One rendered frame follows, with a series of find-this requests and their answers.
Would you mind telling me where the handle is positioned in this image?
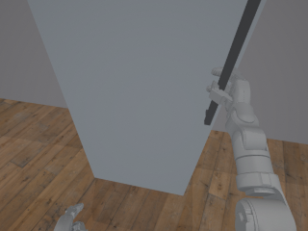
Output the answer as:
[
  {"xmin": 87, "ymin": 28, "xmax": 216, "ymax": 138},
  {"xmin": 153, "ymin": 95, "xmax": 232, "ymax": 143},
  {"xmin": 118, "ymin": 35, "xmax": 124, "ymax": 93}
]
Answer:
[{"xmin": 204, "ymin": 0, "xmax": 261, "ymax": 125}]

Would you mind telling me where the robot right forearm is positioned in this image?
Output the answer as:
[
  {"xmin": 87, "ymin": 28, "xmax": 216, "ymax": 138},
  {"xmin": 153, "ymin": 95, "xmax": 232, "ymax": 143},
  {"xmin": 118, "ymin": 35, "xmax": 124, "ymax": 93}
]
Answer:
[{"xmin": 225, "ymin": 102, "xmax": 296, "ymax": 231}]

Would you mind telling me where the right robot upper arm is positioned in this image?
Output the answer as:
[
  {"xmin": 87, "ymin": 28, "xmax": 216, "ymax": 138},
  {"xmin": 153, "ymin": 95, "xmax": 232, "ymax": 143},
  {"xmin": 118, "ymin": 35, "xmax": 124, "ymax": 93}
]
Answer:
[{"xmin": 235, "ymin": 197, "xmax": 295, "ymax": 231}]

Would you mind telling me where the right robot hand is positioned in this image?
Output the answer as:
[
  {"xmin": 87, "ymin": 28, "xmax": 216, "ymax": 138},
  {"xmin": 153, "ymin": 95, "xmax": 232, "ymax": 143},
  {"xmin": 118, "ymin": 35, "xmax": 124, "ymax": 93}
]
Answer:
[{"xmin": 206, "ymin": 66, "xmax": 251, "ymax": 113}]

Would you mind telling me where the fridge door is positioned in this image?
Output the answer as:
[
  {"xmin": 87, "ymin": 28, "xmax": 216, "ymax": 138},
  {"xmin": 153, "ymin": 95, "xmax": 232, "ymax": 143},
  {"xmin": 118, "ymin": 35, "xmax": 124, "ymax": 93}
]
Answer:
[{"xmin": 27, "ymin": 0, "xmax": 267, "ymax": 196}]

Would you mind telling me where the left robot hand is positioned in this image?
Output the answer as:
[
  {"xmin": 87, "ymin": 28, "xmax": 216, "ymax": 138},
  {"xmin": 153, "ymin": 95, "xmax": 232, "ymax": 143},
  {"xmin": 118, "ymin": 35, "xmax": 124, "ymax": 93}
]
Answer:
[{"xmin": 53, "ymin": 202, "xmax": 89, "ymax": 231}]

